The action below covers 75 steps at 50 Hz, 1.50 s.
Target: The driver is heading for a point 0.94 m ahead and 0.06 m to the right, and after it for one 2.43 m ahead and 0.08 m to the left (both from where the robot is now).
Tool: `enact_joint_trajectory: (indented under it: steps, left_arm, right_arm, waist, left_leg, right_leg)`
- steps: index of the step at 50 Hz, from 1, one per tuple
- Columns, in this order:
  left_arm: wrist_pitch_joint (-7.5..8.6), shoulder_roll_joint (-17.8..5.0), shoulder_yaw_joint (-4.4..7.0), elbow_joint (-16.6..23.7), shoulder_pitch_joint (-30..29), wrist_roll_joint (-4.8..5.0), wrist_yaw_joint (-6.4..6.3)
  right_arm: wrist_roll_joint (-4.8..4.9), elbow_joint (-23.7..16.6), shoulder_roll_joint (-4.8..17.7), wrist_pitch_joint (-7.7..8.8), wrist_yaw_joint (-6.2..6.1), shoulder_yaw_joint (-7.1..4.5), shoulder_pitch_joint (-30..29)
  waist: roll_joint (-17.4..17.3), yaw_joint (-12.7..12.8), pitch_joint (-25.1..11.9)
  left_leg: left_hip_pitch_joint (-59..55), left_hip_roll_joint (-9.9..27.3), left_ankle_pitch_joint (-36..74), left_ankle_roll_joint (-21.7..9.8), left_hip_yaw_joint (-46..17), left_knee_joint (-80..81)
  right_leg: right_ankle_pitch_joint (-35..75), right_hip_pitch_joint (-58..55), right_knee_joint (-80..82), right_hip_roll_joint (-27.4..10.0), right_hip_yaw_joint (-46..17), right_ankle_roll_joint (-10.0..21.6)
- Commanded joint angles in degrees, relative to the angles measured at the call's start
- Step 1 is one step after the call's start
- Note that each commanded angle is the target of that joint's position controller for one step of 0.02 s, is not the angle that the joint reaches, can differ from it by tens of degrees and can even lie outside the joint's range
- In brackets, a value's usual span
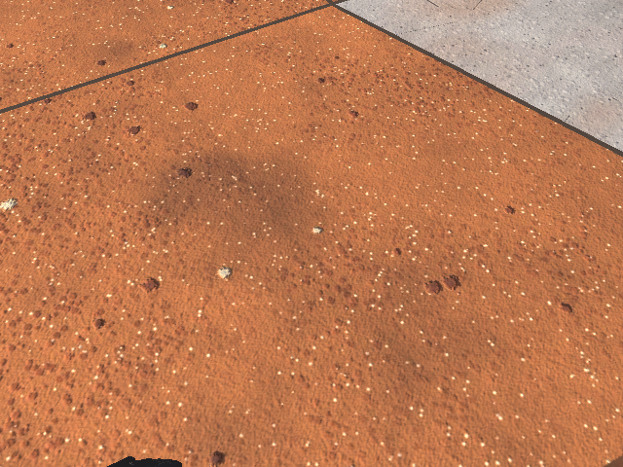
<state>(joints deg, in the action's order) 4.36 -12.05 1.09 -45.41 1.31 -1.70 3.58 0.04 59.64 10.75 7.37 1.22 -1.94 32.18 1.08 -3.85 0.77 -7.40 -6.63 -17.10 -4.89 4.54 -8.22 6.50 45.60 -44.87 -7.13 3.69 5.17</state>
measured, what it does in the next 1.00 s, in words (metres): walks ahead: right foot, then left foot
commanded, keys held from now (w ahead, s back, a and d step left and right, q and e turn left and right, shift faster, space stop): w+shift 1.00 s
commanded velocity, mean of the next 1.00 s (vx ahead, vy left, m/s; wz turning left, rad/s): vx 1.00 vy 0.00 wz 0.00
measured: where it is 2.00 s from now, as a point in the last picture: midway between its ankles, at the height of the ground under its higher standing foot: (277, 69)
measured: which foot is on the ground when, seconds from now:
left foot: down 0.00-0.16, up 0.18-0.58, down 0.60-1.00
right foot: up 0.00-0.12, down 0.14-0.62, up 0.64-1.00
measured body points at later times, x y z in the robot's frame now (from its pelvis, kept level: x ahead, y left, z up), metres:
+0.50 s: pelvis +0.48 -0.01 +0.00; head +0.51 -0.01 +0.44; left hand +0.37 +0.23 -0.14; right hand +0.73 -0.21 -0.08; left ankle +0.73 +0.13 -0.68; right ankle +0.32 -0.08 -0.73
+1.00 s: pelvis +0.98 +0.03 -0.01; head +1.02 +0.03 +0.44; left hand +1.24 +0.22 -0.09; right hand +0.86 -0.21 -0.14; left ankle +0.78 +0.09 -0.73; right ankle +1.22 -0.09 -0.69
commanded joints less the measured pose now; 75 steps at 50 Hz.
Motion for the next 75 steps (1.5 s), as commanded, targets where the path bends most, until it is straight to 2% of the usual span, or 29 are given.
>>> enact_joint_trajectory:
  steps: [1, 4, 6, 7, 8, 9, 10, 12, 16, 23, 27, 29, 30, 31, 32, 33, 35, 39, 44, 50, 53, 54, 55, 56, 58, 61, 65, 72, 75]
  left_arm:
    - [0.56, -2.0, -0.47, 4.5, -7.3, 0.76, 0.1]
    - [0.61, -5.1, 0.45, 4.2, -4.0, 0.53, -1.06]
    - [0.58, -9.2, 2.36, -0.8, 13.9, 0.7, -2.56]
    - [0.38, -11.7, 3.63, -4.0, 25.0, -0.07, -3.59]
    - [0.16, -16.4, 5.08, -4.9, 30.7, -1.75, -4.45]
    - [0.16, -16.0, 5.44, -5.2, 28.1, -1.73, -3.19]
    - [0.47, -12.0, 5.05, -5.2, 22.5, -0.69, -2.43]
    - [1.54, -5.6, 3.6, -6.3, 17.9, -0.76, -2.05]
    - [3.34, -4.2, 2.38, -9.6, 20.2, 1.05, -2.75]
    - [5.1, -8.2, 2.38, -10.8, 27.3, 2.58, -2.36]
    - [3.84, -12.4, 2.67, -11.6, 28.7, 1.0, -3.62]
    - [1.96, -14.7, 3.31, -11.6, 26.3, -0.49, -4.85]
    - [1.48, -14.0, 3.31, -11.0, 24.1, -0.87, -5.07]
    - [1.83, -5.9, 1.72, -8.9, 26.7, -0.1, -4.15]
    - [2.96, -3.7, 1.17, -7.7, 33.7, 3.53, -3.17]
    - [3.01, -7.7, 1.64, -6.4, 25.6, 2.78, -3.91]
    - [2.82, -6.6, 1.3, -4.6, 17.5, 1.48, -3.45]
    - [-0.08, -2.8, 0.12, -2.0, 14.6, -1.01, -1.1]
    - [0.53, -3.2, -1.52, 4.7, -2.2, -0.38, 0.05]
    - [0.86, -7.1, -0.91, 5.8, -4.4, 0.0, -1.05]
    - [0.46, -12.9, 2.17, -2.3, 23.4, -0.18, -3.57]
    - [0.13, -17.5, 3.73, -4.0, 32.3, -1.17, -4.62]
    - [0.02, -19.2, 4.5, -3.6, 28.5, -1.85, -3.76]
    - [-0.01, -14.9, 4.53, -3.1, 23.2, -0.43, -2.8]
    - [1.06, -8.3, 3.22, -4.8, 18.9, -0.55, -2.48]
    - [2.32, -5.0, 1.86, -7.5, 19.3, 0.26, -3.09]
    - [3.75, -7.3, 2.14, -8.4, 22.1, 1.37, -2.45]
    - [4.17, -12.1, 2.54, -10.4, 28.3, 1.87, -2.9]
    - [1.74, -15.8, 3.29, -10.8, 26.8, -0.32, -4.74]
  right_arm:
    - [0.41, -3.2, 8.0, 1.5, -0.75, -0.66, -0.7]
    - [-1.04, -2.5, 11.6, 0.41, -1.9, -0.94, 0.2]
    - [-2.59, -2.3, 14.2, -1.35, -3.04, -1.75, -2.1]
    - [-2.68, -3.2, 13.9, -1.74, -3.06, -1.89, -5.0]
    - [-1.74, -5.5, 6.4, -1.27, -1.97, -0.44, -3.7]
    - [1.66, -6.8, 3.8, -0.06, -0.82, 0.04, 1.5]
    - [1.09, -8.5, 8.0, 0.16, -1.52, -0.56, -6.7]
    - [-0.03, -10.2, 6.8, 0.04, -1.04, -0.27, -13.5]
    - [-2.88, -12.7, 3.0, -2.88, 1.33, 0.85, -16.2]
    - [-1.32, -20.3, 4.2, -2.13, 2.67, 2.49, -36.6]
    - [-1.78, -19.8, 8.6, -2.13, 1.27, 1.17, -33.7]
    - [-1.56, -14.5, 12.7, -2.36, -0.36, -0.86, -15.3]
    - [-2.15, -11.1, 15.3, -2.72, -1.47, -2.2, -3.9]
    - [-3.62, -10.1, 20.2, -2.84, -2.29, -3.62, 1.1]
    - [-3.61, -10.1, 20.3, -2.88, -1.04, -4.09, -1.7]
    - [-2.58, -10.6, 15.6, -2.65, -0.27, -3.77, -8.3]
    - [-2.49, -9.4, 9.0, -1.57, 0.17, -2.39, -12.5]
    - [-0.64, -5.8, 6.4, 0.05, -0.47, -1.1, -10.1]
    - [0.27, -5.2, 7.9, 1.18, 0.2, -1.06, -5.9]
    - [-0.35, -3.1, 13.7, 0.61, -1.35, -1.44, -0.8]
    - [-2.18, -3.6, 15.9, -1.73, -2.82, -2.08, -5.9]
    - [-2.54, -5.2, 10.9, -1.6, -2.48, -1.16, -5.9]
    - [1.56, -7.1, 4.3, -0.59, -0.97, 0.17, 2.6]
    - [0.77, -8.2, 9.8, -0.28, -1.65, -0.51, -4.2]
    - [-0.07, -10.5, 8.7, -0.16, -1.3, -0.23, -13.1]
    - [-2.45, -11.6, 4.9, -2.72, 0.6, 0.73, -13.0]
    - [-2.8, -17.8, 5.6, -3.18, 1.77, 1.56, -27.0]
    - [-1.69, -21.1, 8.0, -2.37, 1.79, 1.86, -36.4]
    - [-1.94, -15.7, 12.8, -2.47, -0.21, -0.52, -16.9]
  waist:
    - [-1.9, 1.8, 9.3]
    - [-6.7, 4.7, 2.5]
    - [-9.3, 13.3, -7.2]
    - [-8.3, 18.5, -11.7]
    - [2.8, 16.3, -17.3]
    - [14.5, 10.4, -23.0]
    - [5.4, 9.9, -13.4]
    - [-4.4, 6.5, -2.5]
    - [-0.6, 1.2, 4.5]
    - [-0.2, 5.7, 9.1]
    - [4.7, 3.0, 2.0]
    - [6.8, -6.2, -7.8]
    - [5.8, -11.4, -12.4]
    - [-7.2, -8.2, -17.9]
    - [-19.4, -1.9, -25.1]
    - [-8.8, -1.4, -15.4]
    - [1.7, 1.2, -3.8]
    - [-2.7, 6.2, 3.5]
    - [-2.1, 3.2, 8.9]
    - [-6.3, 3.8, 2.7]
    - [-8.2, 17.9, -10.9]
    - [-0.6, 18.8, -17.0]
    - [17.5, 9.4, -24.3]
    - [6.0, 10.4, -17.9]
    - [-4.1, 7.2, -3.3]
    - [-0.9, 1.6, 1.9]
    - [-0.1, 2.7, 8.3]
    - [1.3, 5.2, 5.4]
    - [6.5, -5.1, -7.5]
  left_leg:
    - [11.3, 14.4, 39.0, -3.5, -3.8, 9.6]
    - [-2.8, 16.7, 72.7, -1.9, -2.3, -3.6]
    - [-2.9, 18.1, 77.7, -2.0, -2.0, -26.6]
    - [6.2, 16.3, 66.1, -2.4, -1.2, -43.0]
    - [25.6, 9.4, 27.0, -2.4, -1.2, -66.2]
    - [44.1, 1.0, -8.5, -1.7, -8.9, -80.9]
    - [50.2, 6.4, -1.9, -3.5, -10.6, -79.1]
    - [47.5, 10.4, 3.3, -3.5, -10.0, -71.9]
    - [46.5, 14.8, 4.2, -0.1, -8.2, -63.4]
    - [36.6, 11.1, 29.9, -0.5, 2.4, -29.0]
    - [32.4, 4.6, 21.2, -3.2, 4.0, -23.0]
    - [14.8, 2.4, 13.0, -4.9, 2.0, -23.1]
    - [2.2, 6.4, 7.7, -6.1, -1.4, -23.8]
    - [-11.5, 20.9, -6.3, -8.5, -19.6, -24.4]
    - [-20.6, 30.2, -14.1, -14.7, -52.7, -10.8]
    - [-13.6, 26.3, -14.6, -12.4, -46.0, -7.6]
    - [4.2, 22.0, -2.6, -9.7, -30.1, -5.4]
    - [18.5, 16.6, 1.5, -7.2, -18.5, 1.2]
    - [23.1, 11.1, 25.6, -4.8, -6.8, 6.0]
    - [0.6, 15.6, 68.8, -1.8, -3.1, -0.8]
    - [5.7, 16.0, 67.9, -1.7, -1.9, -37.6]
    - [18.1, 10.9, 37.6, -2.5, -1.5, -60.4]
    - [41.7, 0.5, -9.1, -0.2, -7.5, -81.3]
    - [49.0, 5.3, -4.3, -2.4, -10.8, -80.8]
    - [48.6, 9.6, 1.5, -2.2, -9.9, -72.9]
    - [43.0, 13.0, 1.3, -0.2, -9.9, -65.2]
    - [48.1, 15.3, 12.2, 1.9, -4.0, -48.6]
    - [35.2, 7.2, 25.8, -2.1, 3.7, -23.0]
    - [15.5, 2.4, 11.8, -4.6, 2.1, -23.2]
  right_leg:
    - [5.6, -12.7, 10.3, 4.1, 4.4, 1.4]
    - [-4.3, -18.0, 13.3, 10.5, 6.3, 3.5]
    - [-11.9, -34.9, 14.5, 12.4, 4.0, 5.4]
    - [-15.8, -48.6, 15.2, 8.5, 0.6, 6.9]
    - [-32.4, -64.1, 13.3, -6.3, -18.1, 10.1]
    - [-41.1, -73.2, 25.4, -15.8, -50.4, 16.5]
    - [-40.7, -66.3, 29.4, -12.1, -44.2, 13.6]
    - [-29.0, -48.7, 32.5, -8.3, -29.7, 10.6]
    - [-24.3, -34.2, 38.8, -2.9, -17.9, 7.7]
    - [9.8, -33.6, 47.2, 1.1, -4.7, 4.4]
    - [44.4, -53.4, 34.8, -2.3, -2.1, 2.6]
    - [49.4, -52.9, 11.7, -3.5, -1.6, 2.1]
    - [38.4, -44.3, -5.3, -1.4, -1.0, 2.0]
    - [-3.2, -26.9, -29.2, 5.6, -1.1, 1.8]
    - [-33.2, -9.9, -43.8, 13.2, -9.0, 1.1]
    - [-26.4, -4.1, -42.5, 7.6, -10.0, 2.6]
    - [-20.6, -6.3, -34.9, 3.7, -9.0, 2.3]
    - [-19.9, -8.0, -25.7, -0.6, -7.6, -0.4]
    - [-1.0, -10.8, -0.2, 0.3, 0.8, -1.6]
    - [-1.3, -20.0, 13.6, 9.4, 5.5, 2.7]
    - [-12.6, -47.1, 14.9, 9.3, 1.1, 5.8]
    - [-26.4, -59.4, 11.7, -3.1, -12.0, 7.5]
    - [-36.8, -73.6, 23.1, -16.7, -48.5, 16.2]
    - [-38.7, -69.1, 28.1, -13.3, -47.3, 14.5]
    - [-24.9, -50.7, 31.0, -9.3, -30.9, 11.6]
    - [-23.5, -35.7, 36.1, -4.1, -20.8, 8.5]
    - [-11.1, -31.0, 42.4, 0.4, -10.5, 7.7]
    - [31.3, -48.6, 41.4, -1.1, -2.5, 3.6]
    - [48.9, -52.5, 13.0, -3.5, -1.5, 2.1]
